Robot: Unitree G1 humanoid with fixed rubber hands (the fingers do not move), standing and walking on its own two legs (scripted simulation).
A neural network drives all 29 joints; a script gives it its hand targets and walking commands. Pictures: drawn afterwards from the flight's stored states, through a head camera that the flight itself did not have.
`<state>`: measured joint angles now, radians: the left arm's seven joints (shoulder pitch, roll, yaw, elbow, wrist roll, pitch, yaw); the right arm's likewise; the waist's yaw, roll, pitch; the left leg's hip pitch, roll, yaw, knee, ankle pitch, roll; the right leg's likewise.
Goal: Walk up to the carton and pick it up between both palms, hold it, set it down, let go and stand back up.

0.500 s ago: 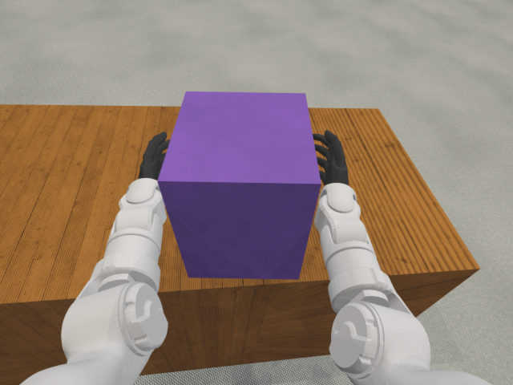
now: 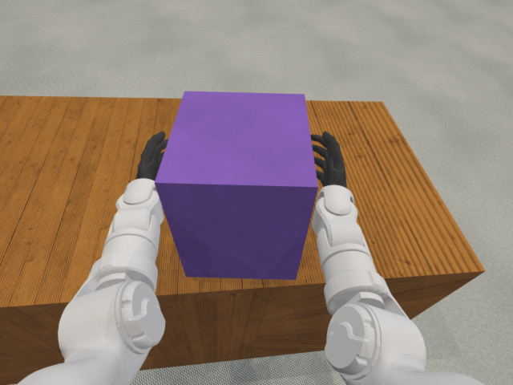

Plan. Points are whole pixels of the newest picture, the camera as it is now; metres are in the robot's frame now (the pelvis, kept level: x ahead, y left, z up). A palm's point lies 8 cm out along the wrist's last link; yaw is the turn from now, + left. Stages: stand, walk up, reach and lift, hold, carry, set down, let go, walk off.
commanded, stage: set down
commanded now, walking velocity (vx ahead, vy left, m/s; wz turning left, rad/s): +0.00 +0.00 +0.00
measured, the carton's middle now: (242, 189) +0.43 -0.01 +0.05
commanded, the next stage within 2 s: none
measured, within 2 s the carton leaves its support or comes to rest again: neither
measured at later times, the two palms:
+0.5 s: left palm (154, 183) +0.44 +0.14 +0.06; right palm (330, 187) +0.40 -0.15 +0.09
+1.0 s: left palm (157, 189) +0.44 +0.14 +0.04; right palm (328, 194) +0.40 -0.15 +0.07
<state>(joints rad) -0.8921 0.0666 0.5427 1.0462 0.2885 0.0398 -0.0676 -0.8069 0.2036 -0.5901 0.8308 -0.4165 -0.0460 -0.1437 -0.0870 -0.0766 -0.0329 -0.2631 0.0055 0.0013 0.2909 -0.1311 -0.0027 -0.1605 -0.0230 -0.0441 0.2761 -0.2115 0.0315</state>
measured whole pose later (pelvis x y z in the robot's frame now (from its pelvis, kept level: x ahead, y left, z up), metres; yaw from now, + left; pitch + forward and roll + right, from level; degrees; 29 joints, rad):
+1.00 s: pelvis +0.00 +0.00 +0.00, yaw +0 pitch +6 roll +0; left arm -0.90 0.07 0.59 1.09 0.37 -0.06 -0.09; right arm -0.80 0.24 -0.68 0.83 -0.54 -0.14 -0.13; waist -0.09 -0.08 0.03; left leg -0.26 0.01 0.00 0.29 -0.14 0.00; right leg -0.16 -0.02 -0.04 0.28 -0.22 0.03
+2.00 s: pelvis +0.00 +0.00 +0.00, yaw +0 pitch +6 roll +0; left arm -0.90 0.06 0.66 1.09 0.44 -0.10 -0.11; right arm -0.80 0.26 -0.71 0.83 -0.57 -0.19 -0.13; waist -0.09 -0.08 0.05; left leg -0.27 0.01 0.01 0.30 -0.14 0.00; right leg -0.16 -0.02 -0.04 0.28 -0.22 0.03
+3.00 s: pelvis -0.03 +0.04 -0.02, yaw -1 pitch +14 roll -3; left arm -1.01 0.17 0.10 1.46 0.05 -0.29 0.06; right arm -0.84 0.01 -0.41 1.20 -0.06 -0.27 -0.17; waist -0.09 -0.02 -0.09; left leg -0.62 0.01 0.01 0.58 -0.20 0.03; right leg -0.47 -0.02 -0.04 0.46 -0.24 0.03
